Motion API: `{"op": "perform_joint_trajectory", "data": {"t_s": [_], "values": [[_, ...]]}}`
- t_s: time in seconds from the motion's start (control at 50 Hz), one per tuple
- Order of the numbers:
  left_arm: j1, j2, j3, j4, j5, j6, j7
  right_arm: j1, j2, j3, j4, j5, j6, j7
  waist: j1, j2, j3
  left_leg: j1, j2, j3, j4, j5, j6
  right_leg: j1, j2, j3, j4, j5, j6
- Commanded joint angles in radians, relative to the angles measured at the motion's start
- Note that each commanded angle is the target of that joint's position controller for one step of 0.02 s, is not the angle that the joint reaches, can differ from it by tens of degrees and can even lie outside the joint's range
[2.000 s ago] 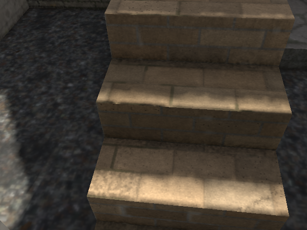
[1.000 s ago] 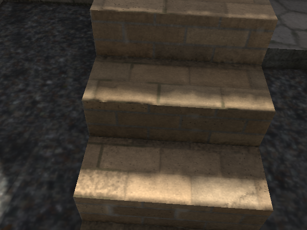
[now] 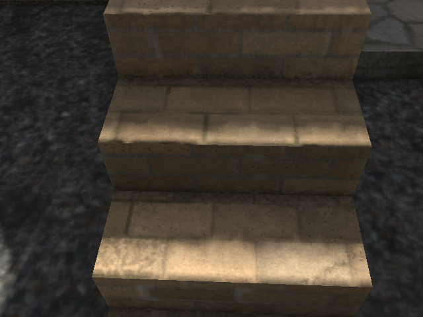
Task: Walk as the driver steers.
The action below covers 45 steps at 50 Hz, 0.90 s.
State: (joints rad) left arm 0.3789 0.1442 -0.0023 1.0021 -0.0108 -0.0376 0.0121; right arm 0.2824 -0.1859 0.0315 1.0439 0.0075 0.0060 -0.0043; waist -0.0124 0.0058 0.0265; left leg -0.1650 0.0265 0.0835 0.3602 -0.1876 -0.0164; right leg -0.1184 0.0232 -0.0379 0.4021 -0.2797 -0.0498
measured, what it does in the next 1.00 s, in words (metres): stands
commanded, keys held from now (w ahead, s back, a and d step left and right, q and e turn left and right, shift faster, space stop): no key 0.30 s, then w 0.70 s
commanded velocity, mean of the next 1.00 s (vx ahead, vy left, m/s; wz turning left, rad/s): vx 0.24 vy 0.00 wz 0.00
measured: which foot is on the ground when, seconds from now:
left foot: down 0.00-1.00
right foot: down 0.00-1.00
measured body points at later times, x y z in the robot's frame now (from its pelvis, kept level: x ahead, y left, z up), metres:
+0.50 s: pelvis +0.01 +0.00 +0.00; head +0.02 -0.02 +0.45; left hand +0.02 +0.23 -0.14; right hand +0.03 -0.22 -0.16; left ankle +0.00 +0.13 -0.74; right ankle -0.04 -0.08 -0.74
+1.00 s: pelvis +0.03 +0.01 +0.00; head +0.05 +0.01 +0.45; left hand +0.12 +0.25 -0.14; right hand +0.14 -0.23 -0.13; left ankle +0.00 +0.13 -0.74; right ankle -0.04 -0.08 -0.74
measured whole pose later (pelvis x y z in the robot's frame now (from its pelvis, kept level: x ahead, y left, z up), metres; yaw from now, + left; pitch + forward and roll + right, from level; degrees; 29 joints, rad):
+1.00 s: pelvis +0.03 +0.01 +0.00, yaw +0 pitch -1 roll +0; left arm 0.19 0.21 -0.03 0.95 0.01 -0.05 0.01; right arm 0.15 -0.21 0.03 0.95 -0.01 -0.04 -0.01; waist 0.01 -0.02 0.05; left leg -0.09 0.02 0.08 0.32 -0.22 -0.01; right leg 0.00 0.02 -0.04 0.27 -0.26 -0.04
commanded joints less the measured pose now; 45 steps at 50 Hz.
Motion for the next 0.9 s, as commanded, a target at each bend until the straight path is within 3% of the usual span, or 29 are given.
{"op": "perform_joint_trajectory", "data": {"t_s": [0.02,0.1,0.12,0.16,0.2,0.22,0.24,0.26,0.28,0.3,0.32,0.34,0.36,0.38,0.42,0.44,0.46,0.48,0.54,0.72,0.74,0.76,0.8,0.9], "values": [[0.095,0.094,0.017,-0.012,-0.001,-0.004,-0.001,0.055,-0.069,-0.009,-0.002,0.004,-0.006,0.007,0.003,-0.031,0.046,-0.013,0.09,-0.072,-0.066,0.081,0.02,-0.022,-0.152,0.123,-0.067,0.317,0.029],[0.081,0.095,0.017,-0.015,-0.002,-0.006,-0.002,0.044,-0.077,-0.008,0.007,0.001,-0.008,0.009,0.002,-0.046,0.037,-0.006,0.092,-0.071,-0.066,0.08,0.018,-0.013,-0.151,0.121,-0.07,0.329,0.03],[0.067,0.123,0.029,-0.024,-0.018,0.0,-0.018,0.044,-0.064,-0.007,0.01,-0.002,-0.008,0.02,-0.002,0.027,0.058,-0.026,0.085,-0.071,-0.059,0.085,0.009,-0.027,-0.174,0.149,-0.076,0.392,0.047],[0.083,0.129,0.033,-0.014,-0.023,0.002,-0.027,0.072,-0.062,-0.007,0.021,0.001,-0.009,0.026,-0.003,-0.018,0.011,0.0,0.087,-0.071,-0.065,0.077,0.002,-0.007,-0.174,0.142,-0.088,0.385,0.056],[0.069,0.116,0.031,-0.013,-0.019,0.004,-0.027,0.063,-0.07,-0.008,0.02,0.002,-0.01,0.026,-0.003,-0.043,0.023,-0.005,0.09,-0.072,-0.07,0.086,0.002,-0.011,-0.165,0.137,-0.096,0.359,0.057],[0.042,0.108,0.029,-0.023,-0.012,0.003,-0.026,0.044,-0.068,-0.009,0.016,-0.002,-0.011,0.027,-0.004,-0.051,0.042,-0.016,0.093,-0.074,-0.062,0.093,0.005,-0.018,-0.165,0.136,-0.086,0.387,0.053],[0.057,0.08,0.018,-0.014,0.005,-0.004,-0.011,0.048,-0.081,-0.01,0.018,-0.003,-0.012,0.017,-0.001,-0.122,0.007,0.009,0.1,-0.073,-0.068,0.079,0.015,0.0,-0.143,0.106,-0.078,0.327,0.036],[0.066,0.108,0.028,-0.013,-0.016,0.001,-0.021,0.058,-0.077,-0.008,0.022,-0.002,-0.011,0.023,-0.003,-0.027,0.023,-0.011,0.089,-0.069,-0.074,0.085,0.005,-0.016,-0.159,0.132,-0.095,0.322,0.048],[0.068,0.119,0.03,-0.011,-0.019,0.002,-0.024,0.053,-0.07,-0.008,0.024,-0.003,-0.014,0.025,0.0,-0.016,0.03,-0.006,0.09,-0.07,-0.076,0.09,0.004,-0.021,-0.164,0.134,-0.102,0.318,0.052],[0.075,0.101,0.023,-0.002,-0.004,-0.003,-0.009,0.056,-0.079,-0.007,0.025,-0.001,-0.014,0.016,-0.002,-0.095,0.007,0.015,0.1,-0.071,-0.081,0.084,0.011,-0.008,-0.138,0.103,-0.09,0.258,0.035],[0.049,0.079,0.016,-0.015,0.006,-0.006,-0.004,0.024,-0.082,-0.008,0.016,-0.006,-0.015,0.011,0.003,-0.072,0.033,-0.002,0.095,-0.071,-0.083,0.075,0.019,-0.018,-0.13,0.107,-0.094,0.215,0.025],[0.034,0.108,0.024,-0.028,-0.009,-0.001,-0.016,0.011,-0.062,-0.002,0.013,-0.008,-0.015,0.019,0.003,0.012,0.055,-0.027,0.086,-0.069,-0.088,0.067,0.013,-0.036,-0.15,0.14,-0.119,0.221,0.037],[0.031,0.12,0.027,-0.032,-0.008,0.0,-0.021,0.008,-0.051,0.001,0.011,-0.009,-0.017,0.022,0.004,-0.003,0.045,-0.02,0.086,-0.069,-0.095,0.055,0.014,-0.032,-0.153,0.144,-0.134,0.191,0.038],[0.035,0.098,0.017,-0.027,0.008,-0.007,-0.007,0.008,-0.069,-0.001,0.009,-0.005,-0.019,0.012,0.005,-0.079,0.018,0.008,0.089,-0.067,-0.108,0.039,0.023,-0.016,-0.126,0.118,-0.136,0.101,0.018],[0.028,0.099,0.016,-0.034,0.009,-0.013,0.0,-0.015,-0.082,-0.001,0.0,-0.003,-0.022,0.005,0.01,-0.053,0.044,-0.007,0.082,-0.061,-0.117,0.03,0.028,-0.021,-0.124,0.131,-0.152,0.054,0.006],[0.004,0.131,0.027,-0.062,0.005,-0.007,-0.021,-0.007,-0.067,-0.003,0.003,-0.005,-0.029,0.008,0.019,0.051,0.08,-0.033,0.076,-0.061,-0.106,0.052,0.013,-0.035,-0.156,0.157,-0.171,0.094,0.028],[0.014,0.125,0.023,-0.053,0.016,-0.013,-0.013,0.008,-0.071,-0.003,0.005,0.0,-0.033,-0.001,0.018,-0.037,0.041,0.013,0.084,-0.064,-0.113,0.043,0.019,-0.02,-0.131,0.128,-0.164,0.043,0.012],[0.008,0.115,0.021,-0.057,0.015,-0.016,-0.01,-0.002,-0.079,-0.006,-0.003,0.0,-0.036,-0.005,0.019,-0.032,0.05,0.009,0.082,-0.062,-0.112,0.047,0.021,-0.021,-0.124,0.128,-0.166,0.045,0.006],[-0.01,0.129,0.02,-0.068,0.019,-0.021,-0.005,-0.004,-0.085,-0.012,-0.012,0.01,-0.043,-0.01,0.025,-0.032,0.051,0.002,0.082,-0.062,-0.103,0.07,0.032,0.025,-0.138,0.14,-0.158,0.158,0.005],[-0.071,0.137,0.017,-0.082,0.015,-0.025,-0.008,-0.054,-0.076,-0.016,-0.052,0.012,-0.054,-0.008,0.026,-0.02,-0.006,0.052,0.083,-0.066,-0.083,0.201,0.04,0.122,-0.145,0.12,-0.117,0.483,0.004],[-0.082,0.149,0.017,-0.087,0.014,-0.024,-0.003,-0.063,-0.094,-0.019,-0.052,0.013,-0.054,-0.003,0.034,-0.031,-0.014,0.057,0.083,-0.071,-0.084,0.214,0.044,0.145,-0.147,0.111,-0.118,0.509,0.002],[-0.081,0.152,0.011,-0.08,0.019,-0.027,0.006,-0.076,-0.116,-0.023,-0.086,-0.025,-0.057,-0.01,0.031,-0.077,-0.014,0.103,0.108,-0.077,-0.04,0.322,0.061,0.103,-0.142,0.081,-0.113,0.586,-0.004],[-0.094,0.147,0.006,-0.08,0.017,-0.03,0.009,-0.074,-0.112,-0.023,-0.095,-0.018,-0.057,-0.014,0.025,-0.04,-0.051,0.128,0.111,-0.077,-0.013,0.369,0.067,0.115,-0.145,0.077,-0.105,0.609,-0.008],[-0.138,0.159,-0.001,-0.084,0.021,-0.024,0.001,-0.093,-0.105,-0.018,-0.12,-0.013,-0.052,-0.011,0.024,0.008,-0.04,0.122,0.113,-0.082,-0.025,0.376,0.061,0.119,-0.15,0.077,-0.115,0.561,-0.009]]}}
